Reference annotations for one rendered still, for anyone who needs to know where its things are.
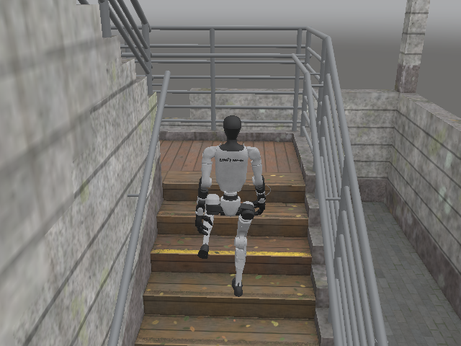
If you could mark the stairs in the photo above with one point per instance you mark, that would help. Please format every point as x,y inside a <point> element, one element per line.
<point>190,301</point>

